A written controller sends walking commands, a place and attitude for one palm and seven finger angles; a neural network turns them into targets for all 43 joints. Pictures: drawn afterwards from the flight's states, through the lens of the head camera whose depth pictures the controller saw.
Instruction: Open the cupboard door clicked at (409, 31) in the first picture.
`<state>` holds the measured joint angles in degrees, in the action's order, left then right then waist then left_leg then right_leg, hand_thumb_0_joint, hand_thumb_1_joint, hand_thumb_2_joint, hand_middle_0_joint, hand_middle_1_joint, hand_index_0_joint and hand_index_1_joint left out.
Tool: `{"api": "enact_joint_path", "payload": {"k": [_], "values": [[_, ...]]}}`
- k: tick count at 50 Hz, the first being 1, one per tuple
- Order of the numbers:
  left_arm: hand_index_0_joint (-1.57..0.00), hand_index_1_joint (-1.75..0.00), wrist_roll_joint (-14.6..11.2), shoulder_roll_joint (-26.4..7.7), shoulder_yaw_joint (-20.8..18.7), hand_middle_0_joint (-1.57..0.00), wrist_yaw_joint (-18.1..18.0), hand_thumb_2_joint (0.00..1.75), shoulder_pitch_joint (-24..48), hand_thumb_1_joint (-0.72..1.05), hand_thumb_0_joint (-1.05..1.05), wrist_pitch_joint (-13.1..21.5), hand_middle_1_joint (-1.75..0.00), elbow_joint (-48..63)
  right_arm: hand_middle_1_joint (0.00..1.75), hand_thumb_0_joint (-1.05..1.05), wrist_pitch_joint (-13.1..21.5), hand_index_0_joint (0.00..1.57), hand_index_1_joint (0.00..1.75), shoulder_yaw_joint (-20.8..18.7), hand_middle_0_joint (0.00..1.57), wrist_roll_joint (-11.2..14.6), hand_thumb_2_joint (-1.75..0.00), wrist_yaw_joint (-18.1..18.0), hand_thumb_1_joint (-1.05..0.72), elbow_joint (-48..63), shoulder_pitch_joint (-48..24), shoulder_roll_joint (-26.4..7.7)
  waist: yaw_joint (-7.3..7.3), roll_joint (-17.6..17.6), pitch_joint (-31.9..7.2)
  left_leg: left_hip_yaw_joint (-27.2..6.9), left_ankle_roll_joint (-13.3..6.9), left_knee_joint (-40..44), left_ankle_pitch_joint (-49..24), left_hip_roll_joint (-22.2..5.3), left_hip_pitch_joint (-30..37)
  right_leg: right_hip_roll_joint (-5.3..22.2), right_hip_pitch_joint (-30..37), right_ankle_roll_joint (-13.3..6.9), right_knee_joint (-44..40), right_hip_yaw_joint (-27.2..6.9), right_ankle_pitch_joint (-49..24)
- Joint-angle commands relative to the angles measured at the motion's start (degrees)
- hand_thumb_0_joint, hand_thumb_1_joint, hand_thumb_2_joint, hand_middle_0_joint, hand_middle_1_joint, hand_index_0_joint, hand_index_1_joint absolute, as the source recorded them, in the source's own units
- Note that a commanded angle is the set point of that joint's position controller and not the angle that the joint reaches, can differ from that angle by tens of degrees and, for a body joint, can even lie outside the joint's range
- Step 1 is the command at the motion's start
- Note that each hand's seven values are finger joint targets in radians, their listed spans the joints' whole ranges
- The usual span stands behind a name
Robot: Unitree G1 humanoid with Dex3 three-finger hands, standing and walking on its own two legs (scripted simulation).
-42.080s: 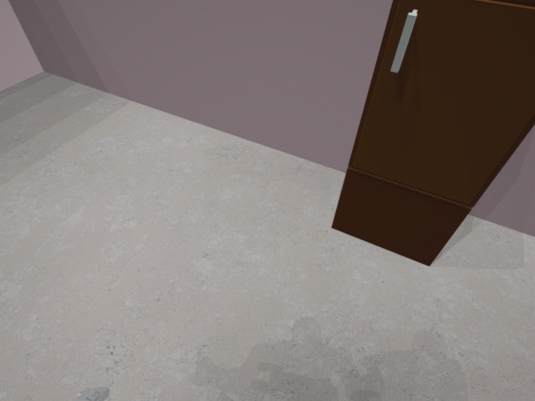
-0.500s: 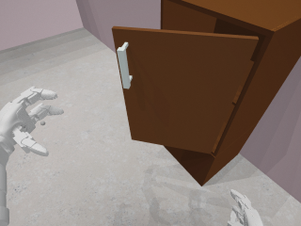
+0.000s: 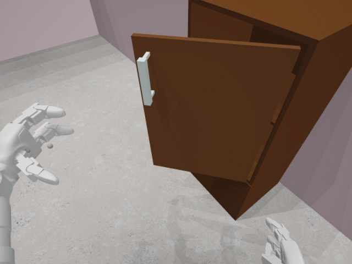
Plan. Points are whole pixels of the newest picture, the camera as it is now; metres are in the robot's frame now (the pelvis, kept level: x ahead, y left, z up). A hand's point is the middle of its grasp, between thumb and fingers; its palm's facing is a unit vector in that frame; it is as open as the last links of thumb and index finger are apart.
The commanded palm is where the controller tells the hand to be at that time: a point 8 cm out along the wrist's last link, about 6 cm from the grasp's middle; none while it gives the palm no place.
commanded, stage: move the hooked fingers beside the handle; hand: left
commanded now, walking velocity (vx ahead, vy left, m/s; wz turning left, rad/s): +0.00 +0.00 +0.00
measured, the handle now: (147, 79) +0.56 +0.14 +0.14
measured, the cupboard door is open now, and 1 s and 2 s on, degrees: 40 40 40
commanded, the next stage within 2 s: none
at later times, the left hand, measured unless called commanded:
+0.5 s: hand (81, 123) +0.36 +0.25 +0.15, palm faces -0.09 -1.00 -0.04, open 14.0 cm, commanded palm +0.34 +0.30 +0.16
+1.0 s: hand (105, 100) +0.44 +0.22 +0.15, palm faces -0.10 -0.99 -0.02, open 14.0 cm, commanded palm +0.43 +0.27 +0.15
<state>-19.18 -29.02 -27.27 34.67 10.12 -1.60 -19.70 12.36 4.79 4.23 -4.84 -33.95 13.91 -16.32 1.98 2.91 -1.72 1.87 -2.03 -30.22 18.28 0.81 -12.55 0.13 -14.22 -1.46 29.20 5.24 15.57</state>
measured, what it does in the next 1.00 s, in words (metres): stands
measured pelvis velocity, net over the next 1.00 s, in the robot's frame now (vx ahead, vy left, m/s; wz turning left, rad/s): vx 0.01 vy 0.00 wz -0.02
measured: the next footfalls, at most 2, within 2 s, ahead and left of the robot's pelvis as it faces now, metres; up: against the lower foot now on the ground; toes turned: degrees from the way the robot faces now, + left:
none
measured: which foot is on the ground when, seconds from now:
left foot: down 0.00-1.00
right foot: down 0.00-1.00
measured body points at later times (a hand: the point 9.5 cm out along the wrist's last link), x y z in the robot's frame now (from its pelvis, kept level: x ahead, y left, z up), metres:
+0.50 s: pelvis +0.00 +0.00 +0.00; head +0.01 -0.01 +0.45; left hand +0.36 +0.30 +0.16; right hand +0.14 -0.25 -0.09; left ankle -0.02 +0.10 -0.74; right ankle +0.00 -0.10 -0.74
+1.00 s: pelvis +0.01 +0.00 +0.00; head +0.05 -0.01 +0.45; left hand +0.44 +0.27 +0.16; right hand +0.08 -0.27 -0.11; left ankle -0.02 +0.10 -0.74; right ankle +0.00 -0.10 -0.74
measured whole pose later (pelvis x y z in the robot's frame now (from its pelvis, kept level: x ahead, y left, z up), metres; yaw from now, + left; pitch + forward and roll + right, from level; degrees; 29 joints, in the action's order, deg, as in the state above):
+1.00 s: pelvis +0.01 +0.00 +0.00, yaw -1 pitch +7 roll +0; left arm -11.0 -29.9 -21.8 26.9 41.7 5.7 -53.0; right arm 7.2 3.6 3.3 -4.5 -37.6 19.6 -17.5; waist -4.0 1.4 -2.4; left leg 2.8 -2.1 -31.1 18.5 0.8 -19.3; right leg 0.1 -21.6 -1.4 30.7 4.2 15.7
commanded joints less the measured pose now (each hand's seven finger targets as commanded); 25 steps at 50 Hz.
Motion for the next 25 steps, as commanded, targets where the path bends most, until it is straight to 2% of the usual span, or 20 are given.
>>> {"api": "enact_joint_path", "payload": {"k": [1, 3, 4, 6, 9, 10, 11, 14, 15, 16, 17, 18, 19, 21, 22, 24, 25], "values": [[-0.30, -1.20, -1.4, -15.5, -1.6, -0.30, -0.4, 0.30, 22.6, -0.50, 0.00, 3.4, -1.20, 11.4, 0.30, 0.00, 3.3, 0.20, 0.30, -3.3, 0.20, 0.3, -0.90, -1.2, -0.90, 8.1, -5.0, -7.6, -1.71, 1.5, -9.3, -4.0, -0.1, 3.2, -15.7, -0.5, 4.1, -0.3, 1.3, -0.1, -3.1, -3.2, -14.6], [-0.30, -1.20, -1.0, -14.7, -0.3, -0.30, -0.8, 0.30, 25.0, -0.50, 0.00, 3.9, -1.20, 11.2, 0.30, 0.00, 3.5, 0.20, 0.30, -3.4, 0.20, 0.2, -0.90, -1.5, -0.90, 7.8, -4.6, -7.5, -2.22, 2.5, -10.1, -4.3, -0.1, 3.4, -15.3, -0.5, 5.1, -0.4, 0.5, -0.3, -3.2, -2.9, -13.4], [-0.30, -1.20, -0.8, -14.3, 0.2, -0.30, -1.1, 0.30, 26.1, -0.50, 0.00, 4.1, -1.20, 10.3, 0.30, 0.00, 3.5, 0.20, 0.30, -3.3, 0.20, 0.2, -0.90, -1.7, -0.90, 7.6, -4.3, -7.6, -2.42, 1.6, -10.4, -4.6, 0.0, 3.6, -14.8, -0.6, 5.1, -0.4, 0.2, -0.3, -3.3, -2.7, -12.7], [-0.30, -1.20, -0.3, -16.0, -0.8, -0.30, -1.7, 0.30, 27.9, -0.50, 0.00, 4.7, -1.20, 9.5, 0.30, 0.00, 3.4, 0.20, 0.30, -3.3, 0.20, 0.0, -0.90, -1.9, -0.90, 7.0, -4.0, -7.8, -2.19, 1.5, -10.7, -4.8, 0.1, 3.6, -15.2, -0.7, 5.4, -0.4, 0.7, -0.5, -3.3, -2.8, -12.6], [-0.30, -1.20, 0.3, -16.0, -1.1, -0.30, -2.6, 0.30, 29.1, -0.50, 0.00, 4.9, -1.20, 7.0, 0.30, 0.00, 3.3, 0.20, 0.30, -3.4, 0.20, -0.1, -0.90, -1.9, -0.90, 6.8, -3.7, -7.8, -1.92, 1.6, -12.1, -4.9, 0.2, 3.8, -16.5, -0.7, 5.2, -0.1, 1.4, -0.7, -2.8, -2.5, -13.6], [-0.30, -1.20, 0.5, -15.4, -0.4, -0.30, -2.9, 0.30, 29.6, -0.50, 0.00, 5.1, -1.20, 7.0, 0.30, 0.00, 3.3, 0.20, 0.30, -3.3, 0.20, -0.1, -0.90, -1.8, -0.90, 6.8, -3.8, -7.6, -1.89, 2.8, -12.5, -4.9, 0.4, 3.8, -16.8, -0.7, 5.6, 0.0, 1.1, -0.7, -2.8, -2.5, -13.5], [-0.30, -1.20, 0.5, -15.4, -0.3, -0.30, -3.1, 0.30, 29.1, -0.50, 0.00, 4.8, -1.20, 6.1, 0.30, 0.00, 3.1, 0.20, 0.30, -3.3, 0.20, -0.2, -0.90, -1.6, -0.90, 6.8, -3.6, -7.7, -1.57, 1.0, -12.6, -4.8, 0.3, 3.8, -16.9, -0.7, 5.2, -0.1, 1.8, -0.8, -2.8, -2.6, -14.0], [-0.30, -1.20, 1.1, -14.5, 0.3, -0.30, -4.0, 0.30, 30.1, -0.50, 0.00, 4.6, -1.20, 5.2, 0.30, 0.00, 2.9, 0.20, 0.30, -3.4, 0.20, -0.1, -0.90, -1.4, -0.90, 6.9, -3.5, -7.7, -1.44, 2.5, -13.6, -4.8, 0.6, 3.8, -19.2, -0.9, 5.5, 0.2, 1.9, -0.9, -2.3, -2.4, -15.4], [-0.30, -1.20, 1.3, -13.8, 0.8, -0.30, -4.2, 0.30, 29.8, -0.50, 0.00, 4.3, -1.20, 3.6, 0.30, 0.00, 2.8, 0.20, 0.30, -3.5, 0.20, -0.1, -0.90, -1.3, -0.90, 6.9, -3.3, -7.8, -1.52, 1.6, -13.4, -4.8, 0.7, 3.9, -18.9, -0.9, 4.9, 0.2, 1.6, -0.8, -2.3, -2.3, -15.2], [-0.30, -1.20, 1.3, -15.3, -0.4, -0.30, -4.4, 0.30, 29.0, -0.50, 0.00, 3.7, -1.20, 1.3, 0.30, 0.00, 2.5, 0.20, 0.30, -3.4, 0.20, -0.2, -0.90, -1.1, -0.90, 6.7, -2.9, -8.0, -1.06, 0.0, -11.8, -4.5, 0.5, 3.8, -18.1, -0.9, 3.5, 0.1, 1.9, -0.9, -2.5, -2.6, -15.3], [-0.30, -1.20, 1.4, -15.3, -0.1, -0.30, -4.4, 0.30, 30.9, -0.50, 0.00, 3.6, -1.20, 0.4, 0.30, 0.00, 2.2, 0.20, 0.30, -3.4, 0.20, -0.1, -0.90, -1.0, -0.90, 6.4, -2.7, -8.3, -1.67, -1.4, -11.6, -4.3, 0.4, 4.1, -17.4, -0.9, 2.6, 0.2, 1.9, -0.7, -2.5, -2.6, -15.4], [-0.30, -1.20, 1.6, -15.7, -0.6, -0.30, -4.6, 0.30, 30.6, -0.50, 0.00, 3.4, -1.20, -1.1, 0.30, 0.00, 1.9, 0.20, 0.30, -3.6, 0.20, -0.1, -0.90, -1.1, -0.90, 6.5, -2.4, -8.4, -1.49, -1.3, -11.6, -4.1, 0.3, 4.0, -16.8, -0.8, 2.1, 0.3, 1.7, -0.7, -2.4, -2.8, -14.8], [-0.30, -1.20, 1.8, -16.2, -0.9, -0.30, -4.8, 0.30, 31.9, -0.50, 0.00, 3.4, -1.20, -1.8, 0.30, 0.00, 1.7, 0.20, 0.30, -3.7, 0.20, 0.0, -0.90, -1.1, -0.90, 6.3, -2.0, -8.6, -1.90, -2.1, -11.5, -4.1, 0.2, 4.0, -17.1, -0.9, 1.9, 0.2, 1.4, -0.7, -2.4, -2.6, -15.1], [-0.30, -1.20, 2.3, -16.5, -0.2, -0.30, -5.1, 0.30, 34.9, -0.50, 0.00, 3.7, -1.20, -1.1, 0.30, 0.00, 1.4, 0.20, 0.30, -3.7, 0.20, 0.0, -0.90, -1.1, -0.90, 6.5, -1.9, -8.6, -1.87, -0.1, -12.9, -3.9, 0.3, 3.6, -17.9, -0.8, 2.6, 0.3, 1.8, -0.8, -2.1, -3.0, -15.7], [-0.30, -1.20, 2.6, -16.1, 0.8, -0.30, -5.1, 0.30, 37.5, -0.50, 0.00, 4.2, -1.20, -0.1, 0.30, 0.00, 1.4, 0.20, 0.30, -3.8, 0.20, 0.0, -0.90, -1.1, -0.90, 6.6, -1.5, -8.5, -2.45, 1.5, -14.6, -3.8, 0.3, 3.4, -19.0, -0.8, 3.8, 0.4, 1.9, -0.8, -2.0, -3.2, -16.6], [-0.30, -1.20, 2.9, -15.1, 1.8, -0.30, -5.6, 0.30, 39.4, -0.50, 0.00, 5.3, -1.20, 0.4, 0.30, 0.00, 1.4, 0.20, 0.30, -4.0, 0.20, -0.2, -0.90, -1.3, -0.90, 6.5, -0.6, -8.4, -2.80, 2.5, -16.6, -4.0, 0.5, 3.0, -20.7, -1.0, 5.6, 0.2, 1.5, -0.7, -1.8, -3.2, -17.2], [-0.30, -1.20, 2.9, -15.7, 1.4, -0.30, -5.8, 0.30, 40.5, -0.50, 0.00, 6.0, -1.20, 0.7, 0.30, 0.00, 1.4, 0.20, 0.30, -4.1, 0.20, -0.2, -0.90, -1.4, -0.90, 6.2, -0.2, -8.5, -2.98, 3.0, -17.2, -4.2, 0.6, 2.8, -21.3, -1.0, 6.1, 0.2, 1.5, -0.8, -1.8, -3.2, -17.4]]}}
